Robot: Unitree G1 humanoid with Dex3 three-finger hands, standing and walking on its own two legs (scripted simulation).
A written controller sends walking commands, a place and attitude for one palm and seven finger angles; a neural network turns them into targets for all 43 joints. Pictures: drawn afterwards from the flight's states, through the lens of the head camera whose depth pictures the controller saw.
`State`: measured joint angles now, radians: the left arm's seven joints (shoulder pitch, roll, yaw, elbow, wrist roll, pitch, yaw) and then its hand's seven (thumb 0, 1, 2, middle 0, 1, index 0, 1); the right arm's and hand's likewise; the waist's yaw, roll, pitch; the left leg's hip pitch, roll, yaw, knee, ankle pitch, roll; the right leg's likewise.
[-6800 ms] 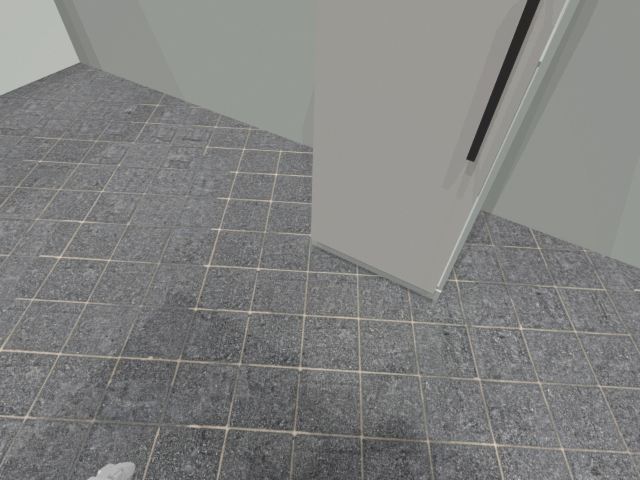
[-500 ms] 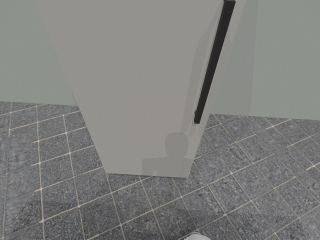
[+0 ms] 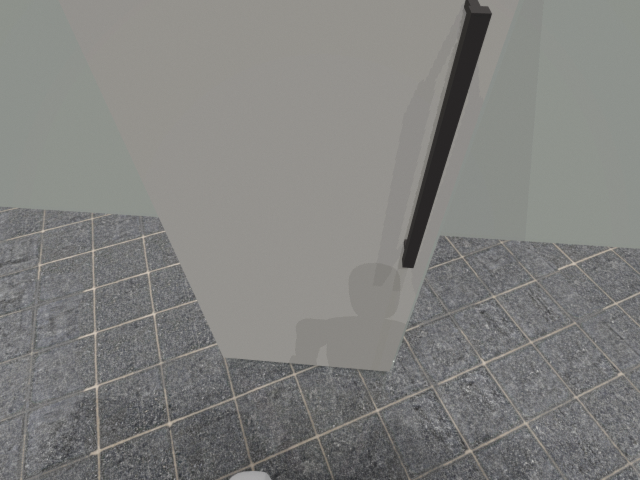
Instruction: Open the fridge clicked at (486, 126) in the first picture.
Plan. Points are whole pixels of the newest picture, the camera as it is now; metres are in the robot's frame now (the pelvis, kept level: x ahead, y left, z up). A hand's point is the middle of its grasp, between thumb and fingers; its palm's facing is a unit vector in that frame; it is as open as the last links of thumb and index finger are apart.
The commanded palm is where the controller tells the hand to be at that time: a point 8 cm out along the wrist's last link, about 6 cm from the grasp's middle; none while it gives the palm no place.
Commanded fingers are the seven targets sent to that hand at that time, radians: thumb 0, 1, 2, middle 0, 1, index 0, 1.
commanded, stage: come to a stop and stand still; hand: right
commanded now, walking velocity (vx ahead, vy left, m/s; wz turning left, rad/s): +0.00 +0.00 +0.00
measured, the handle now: (431, 165) +0.50 -0.12 +0.13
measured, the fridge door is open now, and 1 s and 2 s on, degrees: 0 0 0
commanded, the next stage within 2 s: look again from close up in 1.58 s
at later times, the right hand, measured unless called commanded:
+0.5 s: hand out of the picture +0.07 -0.20 -0.15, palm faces +0.01 +0.95 -0.32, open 7.4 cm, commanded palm none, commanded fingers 0.00 -0.90 -0.90 0.20 0.30 0.20 0.30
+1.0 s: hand out of the picture +0.04 -0.20 -0.16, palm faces -0.02 +0.96 -0.29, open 7.4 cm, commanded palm none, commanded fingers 0.00 -0.90 -0.90 0.20 0.30 0.20 0.30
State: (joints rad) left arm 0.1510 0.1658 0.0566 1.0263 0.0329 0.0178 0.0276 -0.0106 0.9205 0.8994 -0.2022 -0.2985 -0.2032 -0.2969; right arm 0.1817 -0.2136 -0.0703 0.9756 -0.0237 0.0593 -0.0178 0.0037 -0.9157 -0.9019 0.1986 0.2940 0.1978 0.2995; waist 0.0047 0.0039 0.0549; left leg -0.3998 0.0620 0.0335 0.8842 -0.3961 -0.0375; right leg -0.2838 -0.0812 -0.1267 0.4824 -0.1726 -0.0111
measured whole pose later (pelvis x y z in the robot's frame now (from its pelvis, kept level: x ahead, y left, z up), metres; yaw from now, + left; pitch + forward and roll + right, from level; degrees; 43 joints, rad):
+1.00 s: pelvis +0.00 +0.03 +0.00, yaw -1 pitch -2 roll +1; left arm 0.19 0.29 0.00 1.08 0.01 -0.01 -0.01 0.00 0.90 0.90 -0.20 -0.30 -0.20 -0.30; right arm 0.23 -0.30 0.02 1.04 -0.02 0.00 -0.01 0.01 -0.91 -0.90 0.21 0.30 0.21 0.30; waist 0.00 0.01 0.03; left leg -0.18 0.04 0.06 0.40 -0.19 -0.02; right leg -0.22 0.01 -0.06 0.42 -0.17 -0.04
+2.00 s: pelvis +0.02 +0.02 +0.01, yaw -2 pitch -2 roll +0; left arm 0.15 0.31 0.00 1.12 0.01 -0.01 -0.01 0.00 0.90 0.90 -0.20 -0.30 -0.20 -0.30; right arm 0.19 -0.31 0.02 1.09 -0.02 0.00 -0.01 0.01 -0.91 -0.90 0.21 0.30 0.20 0.30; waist 0.00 0.01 0.04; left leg -0.10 0.06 0.06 0.32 -0.17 -0.04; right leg -0.14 0.04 -0.06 0.32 -0.14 -0.05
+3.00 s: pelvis +0.04 +0.04 +0.01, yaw -2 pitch -2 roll +0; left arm 0.13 0.32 -0.01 1.13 0.01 -0.02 0.00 0.00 0.90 0.90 -0.20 -0.30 -0.20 -0.30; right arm 0.17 -0.32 0.01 1.10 -0.01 -0.01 0.00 0.01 -0.91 -0.90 0.21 0.30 0.20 0.30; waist 0.00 0.00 0.03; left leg -0.07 0.03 0.07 0.29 -0.19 -0.01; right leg -0.11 0.01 -0.04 0.30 -0.16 -0.02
